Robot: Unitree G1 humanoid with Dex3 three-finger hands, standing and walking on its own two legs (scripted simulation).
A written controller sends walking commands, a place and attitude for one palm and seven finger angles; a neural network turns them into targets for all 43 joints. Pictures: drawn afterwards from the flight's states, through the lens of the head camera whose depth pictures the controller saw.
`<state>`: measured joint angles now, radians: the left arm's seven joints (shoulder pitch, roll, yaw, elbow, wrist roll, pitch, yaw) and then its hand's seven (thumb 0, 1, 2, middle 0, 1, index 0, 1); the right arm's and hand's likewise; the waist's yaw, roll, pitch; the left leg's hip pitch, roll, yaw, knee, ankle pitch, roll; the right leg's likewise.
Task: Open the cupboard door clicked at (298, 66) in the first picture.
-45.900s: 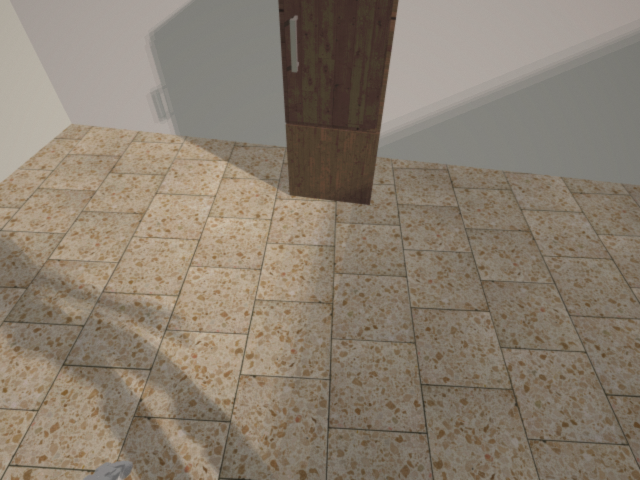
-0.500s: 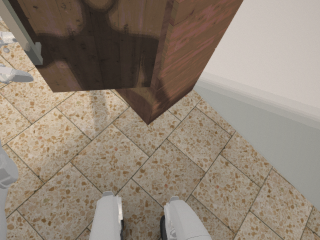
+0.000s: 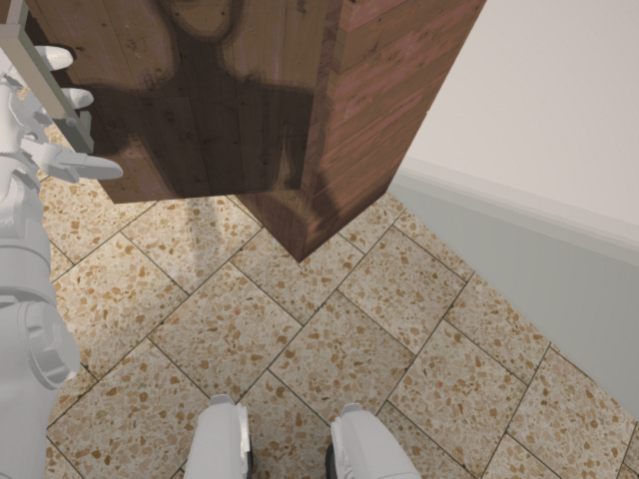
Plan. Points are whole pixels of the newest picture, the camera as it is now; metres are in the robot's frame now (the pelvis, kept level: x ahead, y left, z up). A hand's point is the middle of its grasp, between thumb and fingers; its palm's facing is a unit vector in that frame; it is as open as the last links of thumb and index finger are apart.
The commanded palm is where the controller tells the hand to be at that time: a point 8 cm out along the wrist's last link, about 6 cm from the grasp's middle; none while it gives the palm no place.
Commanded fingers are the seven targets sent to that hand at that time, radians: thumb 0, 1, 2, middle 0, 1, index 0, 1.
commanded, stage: slide the fingers in behind the handle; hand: left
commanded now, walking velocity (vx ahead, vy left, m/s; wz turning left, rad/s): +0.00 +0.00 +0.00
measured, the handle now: (55, 86) +0.57 +0.28 +0.07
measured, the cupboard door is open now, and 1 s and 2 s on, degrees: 57 57 84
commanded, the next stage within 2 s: close the thumb around the handle in 0.44 s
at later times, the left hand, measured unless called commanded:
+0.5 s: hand (72, 127) +0.50 +0.25 +0.08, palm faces +0.12 -0.99 -0.01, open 14.0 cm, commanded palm +0.49 +0.28 +0.07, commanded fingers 0.00 -0.50 0.30 -0.30 -1.20 -0.30 -1.20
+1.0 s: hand (73, 123) +0.51 +0.25 +0.07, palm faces +0.12 -0.99 -0.01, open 8.3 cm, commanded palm +0.49 +0.28 +0.07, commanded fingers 0.00 0.84 0.88 -0.40 -1.34 -0.40 -1.34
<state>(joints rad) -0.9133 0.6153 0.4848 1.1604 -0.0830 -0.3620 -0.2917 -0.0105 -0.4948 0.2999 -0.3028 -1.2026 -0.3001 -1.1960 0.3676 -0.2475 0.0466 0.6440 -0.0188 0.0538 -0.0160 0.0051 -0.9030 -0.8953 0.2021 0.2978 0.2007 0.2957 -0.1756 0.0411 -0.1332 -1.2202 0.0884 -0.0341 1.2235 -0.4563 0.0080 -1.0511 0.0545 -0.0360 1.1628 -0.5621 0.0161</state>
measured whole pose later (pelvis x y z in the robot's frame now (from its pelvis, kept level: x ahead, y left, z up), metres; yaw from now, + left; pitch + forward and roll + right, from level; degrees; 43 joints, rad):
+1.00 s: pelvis +0.00 +0.00 +0.00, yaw +0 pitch +26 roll -5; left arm -0.92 0.62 0.48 1.18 -0.09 -0.39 -0.28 0.00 0.32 0.65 -0.36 -1.29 -0.36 -1.28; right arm 0.36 -0.25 0.04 0.66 -0.02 0.05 -0.02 0.01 -0.90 -0.90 0.20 0.30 0.20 0.30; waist -0.18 0.04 -0.13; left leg -1.23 0.09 -0.04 1.23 -0.46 0.00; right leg -1.07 0.06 -0.04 1.18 -0.57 0.01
